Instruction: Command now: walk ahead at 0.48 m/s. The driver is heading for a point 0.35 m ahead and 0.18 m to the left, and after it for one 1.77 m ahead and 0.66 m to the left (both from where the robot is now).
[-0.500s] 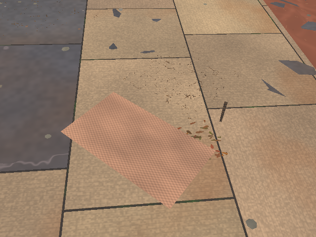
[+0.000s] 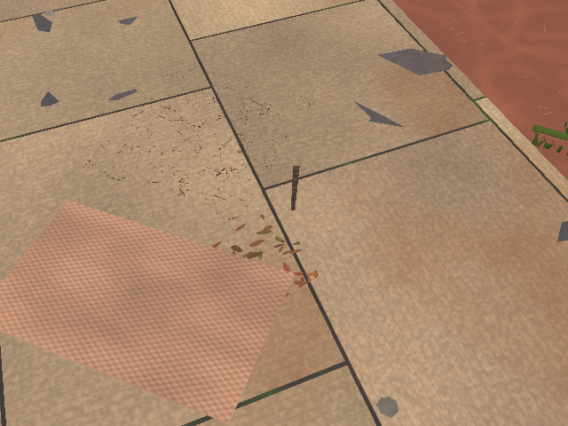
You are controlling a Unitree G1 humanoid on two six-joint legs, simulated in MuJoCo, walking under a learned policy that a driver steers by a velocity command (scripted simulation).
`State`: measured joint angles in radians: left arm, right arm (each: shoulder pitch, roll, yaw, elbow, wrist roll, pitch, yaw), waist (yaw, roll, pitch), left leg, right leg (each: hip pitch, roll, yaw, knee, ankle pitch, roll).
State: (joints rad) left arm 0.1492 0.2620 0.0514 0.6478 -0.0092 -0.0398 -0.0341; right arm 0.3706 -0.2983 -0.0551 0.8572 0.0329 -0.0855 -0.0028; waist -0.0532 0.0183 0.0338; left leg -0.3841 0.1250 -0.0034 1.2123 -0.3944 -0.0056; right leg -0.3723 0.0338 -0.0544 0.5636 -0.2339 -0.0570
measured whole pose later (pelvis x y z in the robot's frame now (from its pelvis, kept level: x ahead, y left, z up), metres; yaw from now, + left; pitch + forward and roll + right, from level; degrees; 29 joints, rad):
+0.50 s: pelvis +0.29 +0.05 -0.01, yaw +14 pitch +2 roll +0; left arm 0.28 0.28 0.05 0.80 -0.02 -0.08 0.00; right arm 0.16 -0.29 -0.07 0.68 0.02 -0.06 0.04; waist 0.00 0.01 0.06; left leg -0.47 -0.09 0.03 0.61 -0.17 0.12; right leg -0.23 0.01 -0.01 1.19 -0.47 -0.01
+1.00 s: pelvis +0.58 +0.08 +0.00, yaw +32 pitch +2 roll -1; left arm 0.16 0.27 0.05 0.70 0.01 -0.10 -0.01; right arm 0.33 -0.31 -0.06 0.69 0.02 -0.02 -0.01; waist -0.01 0.04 0.01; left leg -0.41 -0.04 -0.10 1.19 -0.41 0.02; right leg -0.35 0.03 -0.01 0.51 -0.19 -0.02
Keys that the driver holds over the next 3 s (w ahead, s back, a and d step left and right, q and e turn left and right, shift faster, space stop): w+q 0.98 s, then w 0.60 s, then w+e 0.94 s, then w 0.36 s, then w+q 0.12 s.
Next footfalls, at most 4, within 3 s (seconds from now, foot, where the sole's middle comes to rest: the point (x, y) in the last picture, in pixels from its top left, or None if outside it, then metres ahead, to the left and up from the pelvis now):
0.42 left None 0.40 0.14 -0.77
0.88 right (272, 320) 0.72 0.03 -0.77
1.36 left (128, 303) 0.79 0.41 -0.77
1.90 right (151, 191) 1.17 0.38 -0.77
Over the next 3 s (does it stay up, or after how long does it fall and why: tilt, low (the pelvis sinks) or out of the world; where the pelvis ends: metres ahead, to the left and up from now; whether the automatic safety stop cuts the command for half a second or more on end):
stays up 1.54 0.53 0.00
